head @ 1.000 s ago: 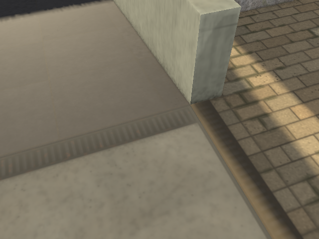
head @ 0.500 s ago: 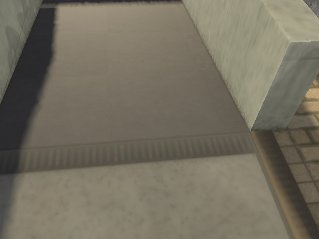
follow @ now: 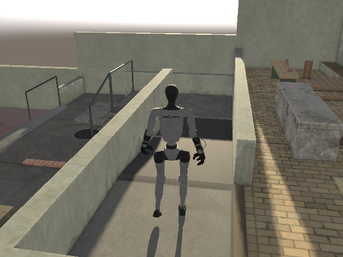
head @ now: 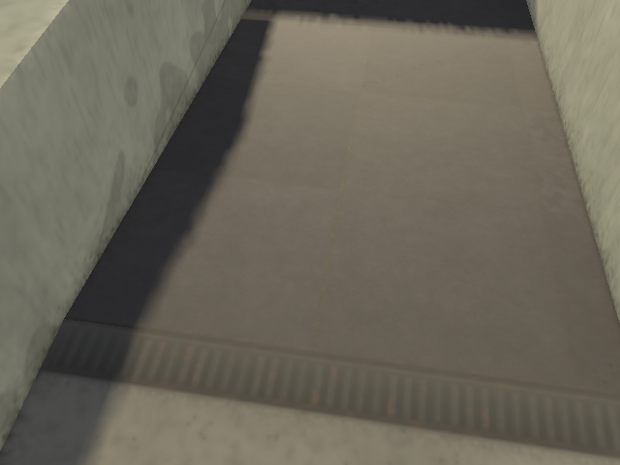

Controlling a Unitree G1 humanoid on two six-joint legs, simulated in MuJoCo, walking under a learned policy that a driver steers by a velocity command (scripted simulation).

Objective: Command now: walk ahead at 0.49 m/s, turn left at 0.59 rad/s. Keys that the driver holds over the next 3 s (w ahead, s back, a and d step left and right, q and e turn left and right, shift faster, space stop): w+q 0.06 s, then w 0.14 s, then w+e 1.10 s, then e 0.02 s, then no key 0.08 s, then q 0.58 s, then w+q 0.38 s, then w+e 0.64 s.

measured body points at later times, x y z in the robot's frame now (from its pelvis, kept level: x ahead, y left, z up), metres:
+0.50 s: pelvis +0.26 +0.08 +0.00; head +0.29 +0.09 +0.45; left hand +0.29 +0.35 -0.14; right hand +0.43 -0.17 -0.09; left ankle +0.31 +0.18 -0.73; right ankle +0.17 -0.08 -0.64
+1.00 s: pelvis +0.52 +0.01 -0.01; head +0.56 -0.01 +0.43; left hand +0.75 +0.22 -0.11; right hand +0.52 -0.29 -0.14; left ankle +0.39 +0.19 -0.63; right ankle +0.58 -0.08 -0.73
